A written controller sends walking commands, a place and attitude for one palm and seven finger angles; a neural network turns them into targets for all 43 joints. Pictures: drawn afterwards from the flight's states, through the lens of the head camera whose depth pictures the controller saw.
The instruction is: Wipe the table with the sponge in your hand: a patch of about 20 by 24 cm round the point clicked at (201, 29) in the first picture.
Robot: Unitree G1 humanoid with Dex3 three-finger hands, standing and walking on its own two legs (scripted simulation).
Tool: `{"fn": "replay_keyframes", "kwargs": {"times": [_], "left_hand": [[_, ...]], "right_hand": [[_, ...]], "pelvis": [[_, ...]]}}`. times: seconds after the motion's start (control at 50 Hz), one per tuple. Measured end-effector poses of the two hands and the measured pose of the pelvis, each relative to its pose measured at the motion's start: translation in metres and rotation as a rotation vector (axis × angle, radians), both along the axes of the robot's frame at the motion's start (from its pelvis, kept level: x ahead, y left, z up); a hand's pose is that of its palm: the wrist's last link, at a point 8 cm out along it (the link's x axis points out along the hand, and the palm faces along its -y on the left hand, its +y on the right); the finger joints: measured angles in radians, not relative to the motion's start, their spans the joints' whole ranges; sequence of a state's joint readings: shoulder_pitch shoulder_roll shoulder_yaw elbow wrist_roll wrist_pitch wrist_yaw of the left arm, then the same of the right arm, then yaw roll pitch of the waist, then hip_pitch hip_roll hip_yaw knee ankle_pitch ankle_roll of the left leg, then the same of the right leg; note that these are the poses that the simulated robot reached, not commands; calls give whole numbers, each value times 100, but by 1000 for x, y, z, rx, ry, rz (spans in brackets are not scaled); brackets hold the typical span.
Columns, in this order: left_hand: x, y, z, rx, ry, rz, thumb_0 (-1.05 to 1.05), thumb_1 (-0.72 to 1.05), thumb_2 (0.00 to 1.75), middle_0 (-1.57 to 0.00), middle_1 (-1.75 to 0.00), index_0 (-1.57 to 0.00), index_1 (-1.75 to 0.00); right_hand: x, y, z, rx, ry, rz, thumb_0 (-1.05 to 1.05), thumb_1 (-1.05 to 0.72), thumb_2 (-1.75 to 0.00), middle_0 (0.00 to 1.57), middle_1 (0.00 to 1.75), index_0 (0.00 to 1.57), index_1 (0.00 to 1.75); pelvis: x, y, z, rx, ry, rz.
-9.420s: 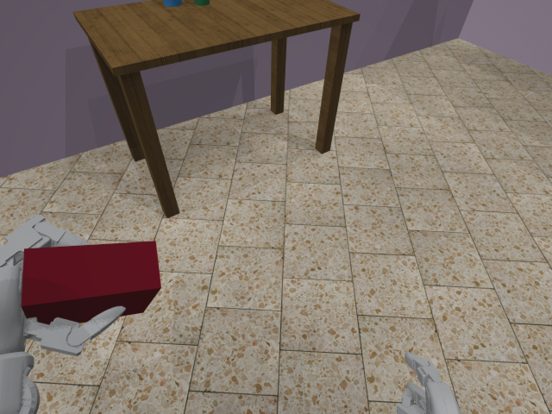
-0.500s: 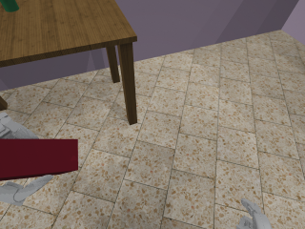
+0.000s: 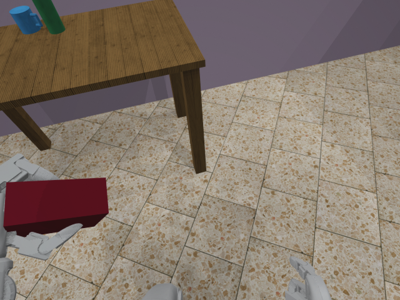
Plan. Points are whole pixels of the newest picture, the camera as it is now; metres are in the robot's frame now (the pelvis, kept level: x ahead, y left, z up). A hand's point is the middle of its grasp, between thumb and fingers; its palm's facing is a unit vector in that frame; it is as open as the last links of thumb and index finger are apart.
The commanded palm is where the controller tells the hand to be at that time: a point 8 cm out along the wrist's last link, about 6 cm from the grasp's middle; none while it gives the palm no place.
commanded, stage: take the last steps up to it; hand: left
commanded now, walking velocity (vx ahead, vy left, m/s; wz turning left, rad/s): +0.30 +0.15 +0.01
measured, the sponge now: (72, 206) +0.23 +0.20 +0.14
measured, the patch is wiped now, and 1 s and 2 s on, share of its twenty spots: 0.00 0.00 0.00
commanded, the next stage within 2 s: come to a stop and stand still in 1.60 s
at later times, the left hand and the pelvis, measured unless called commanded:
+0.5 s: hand (45, 132) +0.35 +0.28 +0.18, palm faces +0.32 -0.80 -0.52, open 9.7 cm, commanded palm +0.30 +0.33 +0.18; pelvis +0.12 +0.06 -0.01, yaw -2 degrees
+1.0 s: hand (38, 86) +0.47 +0.35 +0.18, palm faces +0.37 -0.80 -0.47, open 9.7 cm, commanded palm +0.41 +0.40 +0.18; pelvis +0.24 +0.12 -0.02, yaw -2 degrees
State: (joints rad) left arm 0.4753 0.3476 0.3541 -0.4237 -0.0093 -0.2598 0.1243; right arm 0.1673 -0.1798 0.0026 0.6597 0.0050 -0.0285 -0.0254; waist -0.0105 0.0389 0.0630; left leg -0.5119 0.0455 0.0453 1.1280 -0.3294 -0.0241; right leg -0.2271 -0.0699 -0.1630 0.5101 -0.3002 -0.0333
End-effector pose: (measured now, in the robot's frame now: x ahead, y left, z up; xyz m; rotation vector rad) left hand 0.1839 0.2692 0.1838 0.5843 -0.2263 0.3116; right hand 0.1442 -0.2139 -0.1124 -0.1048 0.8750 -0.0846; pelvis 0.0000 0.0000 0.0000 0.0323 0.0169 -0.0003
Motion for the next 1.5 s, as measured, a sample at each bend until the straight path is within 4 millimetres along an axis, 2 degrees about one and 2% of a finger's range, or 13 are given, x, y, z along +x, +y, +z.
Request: {"fn": "replay_keyframes", "kwargs": {"times": [0.12, 0.2, 0.26, 0.34, 0.5, 0.62, 0.74, 0.86, 0.96, 1.08, 1.24, 1.36, 1.5], "left_hand": [[19, 17, -5, 11, 71, 22, -1, -45, 100, -79, -135, -78, -135], [43, 34, -5, 2, 20, 3, -1, -45, 100, -79, -135, -78, -135], [67, 51, -7, 15, -57, -28, -1, -45, 100, -79, -135, -78, -135], [99, 63, -6, 10, -84, -40, -1, -45, 100, -79, -135, -78, -135], [130, 48, 15, 43, -68, -84, -1, -45, 100, -79, -135, -78, -135], [153, 54, 5, 58, -46, 0, -1, -45, 100, -79, -135, -78, -135], [178, 70, -12, -21, 45, 60, -1, -45, 100, -79, -135, -78, -135], [210, 73, 0, -16, -12, -43, -1, -45, 100, -79, -135, -78, -135], [238, 105, 12, 43, -149, -97, -1, -45, 100, -79, -135, -78, -135], [273, 141, 5, 9, -153, -32, -1, -45, 100, -79, -135, -78, -135], [277, 123, 10, 6, -76, -49, -1, -45, 100, -79, -135, -78, -135], [287, 126, 13, 52, -66, 9, -1, -45, 100, -79, -135, -78, -135], [306, 148, -7, -34, 26, 75, -1, -45, 100, -79, -135, -78, -135]], "right_hand": [[19, -18, 10, -104, 52, 1, 1, -91, -90, 20, 30, 20, 30], [44, -14, 14, -172, 37, -16, 1, -91, -90, 20, 30, 19, 30], [67, -1, 13, -186, -24, -65, 1, -91, -90, 20, 30, 19, 30], [92, 30, 19, -114, -85, -83, 1, -91, -90, 20, 30, 19, 30], [126, 69, 10, 13, -97, -45, 1, -91, -90, 20, 30, 20, 30], [154, 59, -21, 15, -5, -5, 1, -90, -90, 20, 30, 20, 30], [182, 40, -1, -57, 15, -10, 1, -91, -90, 20, 30, 20, 30], [213, 38, 23, -155, -17, -16, 1, -91, -90, 20, 30, 19, 30], [244, 58, 28, -199, -99, -81, 1, -91, -90, 20, 30, 19, 30], [267, 110, 25, -85, -126, -87, 1, -91, -90, 20, 30, 19, 30], [280, 150, 5, 20, -85, -12, 1, -90, -90, 20, 30, 20, 30], [295, 138, -15, 19, -24, 16, 1, -90, -90, 20, 30, 20, 30], [311, 109, 10, -80, -8, -8, 1, -91, -90, 20, 30, 20, 30]], "pelvis": [[24, 15, 6, 24, 19, 6], [47, 36, -1, 17, 15, -1], [63, 52, -14, 12, 1, -17], [80, 58, -12, -2, -4, -21], [125, 59, -7, -16, 12, -36], [156, 54, -17, -15, -17, 1], [181, 62, -2, 7, -7, 0], [207, 82, 2, 14, -9, 0], [238, 114, -15, -6, -24, -27], [257, 128, -12, -20, -20, -24], [281, 132, -8, -9, -7, -18], [297, 128, -13, -4, -23, 6], [309, 136, 3, 29, -13, 13]]}}
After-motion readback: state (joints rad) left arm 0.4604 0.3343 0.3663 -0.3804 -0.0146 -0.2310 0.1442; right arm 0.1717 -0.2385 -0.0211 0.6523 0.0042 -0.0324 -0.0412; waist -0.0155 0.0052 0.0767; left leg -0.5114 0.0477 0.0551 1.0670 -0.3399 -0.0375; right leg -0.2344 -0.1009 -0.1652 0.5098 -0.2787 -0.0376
